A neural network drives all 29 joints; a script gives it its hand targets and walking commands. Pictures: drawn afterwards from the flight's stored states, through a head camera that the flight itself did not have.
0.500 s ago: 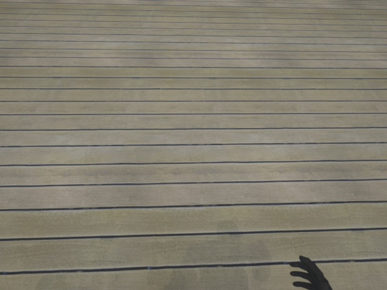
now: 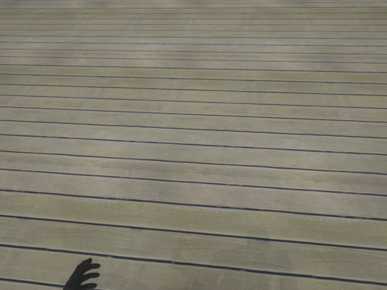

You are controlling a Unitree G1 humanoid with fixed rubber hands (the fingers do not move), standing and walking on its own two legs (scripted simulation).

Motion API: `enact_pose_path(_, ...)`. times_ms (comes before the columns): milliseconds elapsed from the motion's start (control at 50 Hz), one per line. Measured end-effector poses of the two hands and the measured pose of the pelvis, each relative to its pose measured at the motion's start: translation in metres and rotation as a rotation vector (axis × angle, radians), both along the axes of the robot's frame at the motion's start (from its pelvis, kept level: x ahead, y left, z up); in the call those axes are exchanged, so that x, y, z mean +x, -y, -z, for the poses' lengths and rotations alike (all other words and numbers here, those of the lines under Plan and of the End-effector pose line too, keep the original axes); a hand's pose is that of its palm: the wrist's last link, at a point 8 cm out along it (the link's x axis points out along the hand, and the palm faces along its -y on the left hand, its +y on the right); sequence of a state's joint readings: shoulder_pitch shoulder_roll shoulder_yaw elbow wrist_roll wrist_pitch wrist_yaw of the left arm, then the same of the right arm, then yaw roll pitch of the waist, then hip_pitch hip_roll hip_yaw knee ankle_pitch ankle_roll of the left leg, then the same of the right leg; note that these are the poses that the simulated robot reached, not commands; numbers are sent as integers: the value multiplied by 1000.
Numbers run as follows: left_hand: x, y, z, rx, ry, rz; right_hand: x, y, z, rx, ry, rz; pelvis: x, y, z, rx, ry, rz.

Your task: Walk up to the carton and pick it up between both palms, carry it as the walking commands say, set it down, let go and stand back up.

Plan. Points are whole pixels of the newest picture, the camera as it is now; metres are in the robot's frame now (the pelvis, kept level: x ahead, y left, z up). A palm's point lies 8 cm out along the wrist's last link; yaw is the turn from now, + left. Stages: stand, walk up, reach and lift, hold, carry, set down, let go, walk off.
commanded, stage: walk up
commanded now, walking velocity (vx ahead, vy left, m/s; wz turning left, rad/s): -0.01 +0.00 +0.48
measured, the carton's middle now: out of the picture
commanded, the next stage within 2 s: none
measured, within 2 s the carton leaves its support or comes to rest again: neither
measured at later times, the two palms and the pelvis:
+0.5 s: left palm out of the picture -0.05 +0.34 -0.13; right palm (260, 253) +0.21 -0.15 -0.08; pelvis -0.02 +0.06 +0.00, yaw +16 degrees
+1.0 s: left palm out of the picture -0.09 +0.37 -0.10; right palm (228, 255) +0.21 -0.08 -0.11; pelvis +0.00 +0.10 +0.00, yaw +29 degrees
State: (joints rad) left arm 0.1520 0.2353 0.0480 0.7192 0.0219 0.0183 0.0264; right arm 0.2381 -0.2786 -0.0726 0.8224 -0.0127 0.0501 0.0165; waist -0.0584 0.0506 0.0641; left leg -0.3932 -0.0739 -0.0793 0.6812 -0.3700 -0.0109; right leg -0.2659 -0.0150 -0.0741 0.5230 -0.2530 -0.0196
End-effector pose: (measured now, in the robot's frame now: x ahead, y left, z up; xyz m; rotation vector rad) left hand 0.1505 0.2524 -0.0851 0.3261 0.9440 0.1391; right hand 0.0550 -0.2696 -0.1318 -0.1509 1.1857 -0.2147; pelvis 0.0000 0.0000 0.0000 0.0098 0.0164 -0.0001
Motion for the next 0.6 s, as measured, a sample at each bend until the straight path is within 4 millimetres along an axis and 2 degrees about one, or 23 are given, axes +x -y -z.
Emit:
enact_pose_path(80,-40,-5,-4,10,-46,-78,10,3,-3,6,-12,-77,-3,4,-6,22,16,-51)
enact_pose_path(160,-70,-12,-4,3,-62,-161,24,4,-8,3,-24,-144,-4,3,-9,35,18,-95)
enact_pose_path(240,-98,-22,2,-15,-77,-233,53,-9,-16,-6,7,-215,-6,-4,-10,37,17,-146)
enact_pose_path(300,-126,-36,13,-33,-112,-290,88,-31,-24,-13,66,-284,-9,-13,-7,30,15,-184)
enact_pose_path(380,-172,-60,36,-67,-177,-375,133,-76,-34,-33,161,-383,-14,-33,3,10,6,-229)
enact_pose_path(440,-200,-77,49,-96,-220,-433,153,-107,-44,-58,231,-443,-17,-48,7,6,0,-255)
enact_pose_path(480,-204,-84,48,-110,-218,-450,153,-119,-50,-68,242,-457,-20,-55,3,-8,2,-273)
enact_pose_path(600,-188,-104,35,-114,-131,-440,134,-144,-53,-56,212,-466,-27,-71,-6,-32,17,-332)
